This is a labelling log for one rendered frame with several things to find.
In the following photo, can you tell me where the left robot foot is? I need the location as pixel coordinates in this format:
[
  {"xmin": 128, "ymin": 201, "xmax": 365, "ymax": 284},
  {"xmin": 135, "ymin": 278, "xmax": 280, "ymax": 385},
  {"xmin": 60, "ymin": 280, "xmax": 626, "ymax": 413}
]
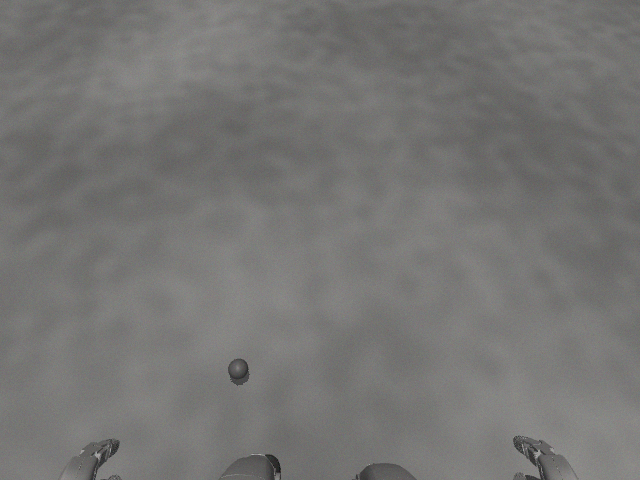
[{"xmin": 265, "ymin": 454, "xmax": 281, "ymax": 480}]

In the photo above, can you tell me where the right robot hand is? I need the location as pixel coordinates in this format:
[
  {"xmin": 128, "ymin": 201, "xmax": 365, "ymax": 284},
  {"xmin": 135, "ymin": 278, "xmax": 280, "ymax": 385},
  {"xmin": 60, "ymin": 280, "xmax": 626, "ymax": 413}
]
[{"xmin": 513, "ymin": 436, "xmax": 579, "ymax": 480}]

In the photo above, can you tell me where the ball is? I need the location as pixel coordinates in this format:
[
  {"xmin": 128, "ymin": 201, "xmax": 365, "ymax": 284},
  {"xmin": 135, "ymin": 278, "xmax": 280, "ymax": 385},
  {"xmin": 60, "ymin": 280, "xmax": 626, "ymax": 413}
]
[{"xmin": 228, "ymin": 359, "xmax": 248, "ymax": 379}]

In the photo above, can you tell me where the left robot hand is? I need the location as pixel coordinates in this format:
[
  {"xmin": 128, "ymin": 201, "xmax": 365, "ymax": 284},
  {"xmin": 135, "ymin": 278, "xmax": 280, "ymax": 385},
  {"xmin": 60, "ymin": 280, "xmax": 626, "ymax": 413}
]
[{"xmin": 58, "ymin": 439, "xmax": 121, "ymax": 480}]

